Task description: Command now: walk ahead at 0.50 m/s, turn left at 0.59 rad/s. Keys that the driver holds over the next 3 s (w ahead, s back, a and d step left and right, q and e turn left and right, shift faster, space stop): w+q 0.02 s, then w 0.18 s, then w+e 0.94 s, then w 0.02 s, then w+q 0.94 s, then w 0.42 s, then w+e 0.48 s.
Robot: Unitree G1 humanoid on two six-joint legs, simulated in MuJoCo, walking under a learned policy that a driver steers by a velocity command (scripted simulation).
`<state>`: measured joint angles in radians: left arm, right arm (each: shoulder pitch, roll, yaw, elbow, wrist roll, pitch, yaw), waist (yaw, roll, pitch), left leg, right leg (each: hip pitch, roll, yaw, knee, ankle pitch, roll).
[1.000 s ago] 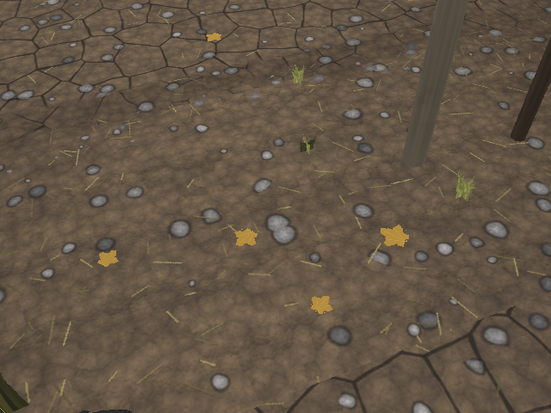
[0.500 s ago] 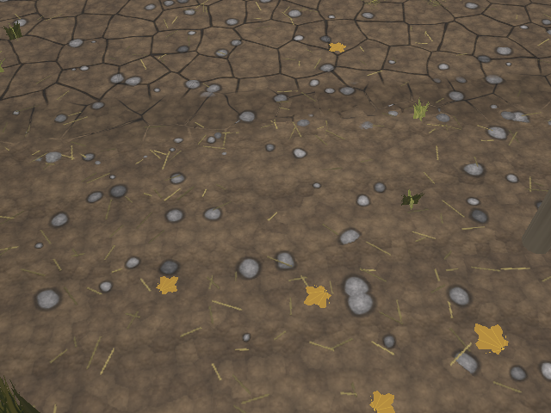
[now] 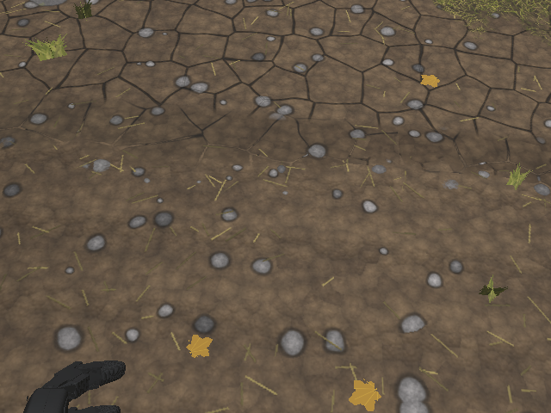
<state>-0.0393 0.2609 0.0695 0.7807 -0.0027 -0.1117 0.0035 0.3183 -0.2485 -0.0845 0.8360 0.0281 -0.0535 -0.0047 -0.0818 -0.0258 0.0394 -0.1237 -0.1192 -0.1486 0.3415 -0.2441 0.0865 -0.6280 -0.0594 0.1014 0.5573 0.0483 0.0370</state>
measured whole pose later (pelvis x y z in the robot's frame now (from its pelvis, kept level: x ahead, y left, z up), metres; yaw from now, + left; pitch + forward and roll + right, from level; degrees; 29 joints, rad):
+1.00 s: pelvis +0.53 -0.03 -0.01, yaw -17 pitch +2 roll +3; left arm 0.08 0.29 0.06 0.71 -0.02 -0.03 -0.04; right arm 0.31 -0.29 -0.09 0.89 0.01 -0.08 -0.01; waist -0.09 -0.04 0.03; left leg 0.05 -0.01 0.20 0.22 -0.30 -0.02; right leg -0.67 -0.10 0.01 0.69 -0.01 -0.03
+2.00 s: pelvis +1.08 -0.22 +0.00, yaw -3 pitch +3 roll +0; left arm 0.07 0.29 0.04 0.68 0.00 -0.10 -0.01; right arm 0.31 -0.29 -0.07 0.73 0.02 -0.04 -0.01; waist -0.07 -0.03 0.03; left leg -0.15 -0.11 -0.14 0.38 -0.26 0.07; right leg -0.63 -0.06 0.11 0.59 0.01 0.07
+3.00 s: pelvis +1.61 -0.20 -0.01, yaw -5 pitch +1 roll +2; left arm 0.12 0.27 0.05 0.74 -0.02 -0.03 -0.04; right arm 0.34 -0.27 -0.07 0.83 0.00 -0.08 -0.01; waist -0.07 -0.04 0.02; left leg 0.06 -0.03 0.23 0.22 -0.30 0.01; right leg -0.67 -0.09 0.02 0.70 0.03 -0.02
